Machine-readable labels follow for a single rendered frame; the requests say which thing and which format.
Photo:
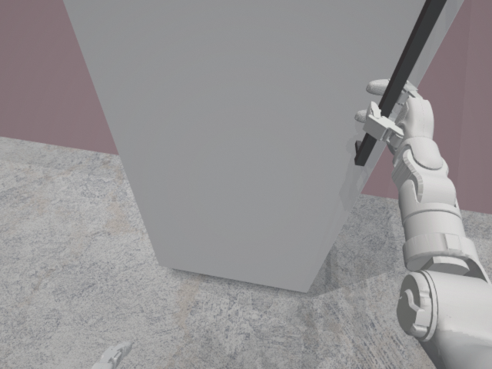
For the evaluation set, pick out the handle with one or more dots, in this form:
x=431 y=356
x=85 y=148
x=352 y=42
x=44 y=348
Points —
x=421 y=31

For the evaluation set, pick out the right robot forearm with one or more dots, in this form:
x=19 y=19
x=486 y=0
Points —
x=433 y=228

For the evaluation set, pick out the left robot hand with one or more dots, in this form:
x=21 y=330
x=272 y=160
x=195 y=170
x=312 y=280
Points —
x=111 y=358

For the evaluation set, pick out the fridge door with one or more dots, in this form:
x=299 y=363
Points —
x=234 y=120

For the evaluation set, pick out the right robot hand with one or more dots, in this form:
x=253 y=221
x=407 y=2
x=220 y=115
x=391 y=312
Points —
x=415 y=119

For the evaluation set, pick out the right robot upper arm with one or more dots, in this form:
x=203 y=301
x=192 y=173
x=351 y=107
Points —
x=451 y=317

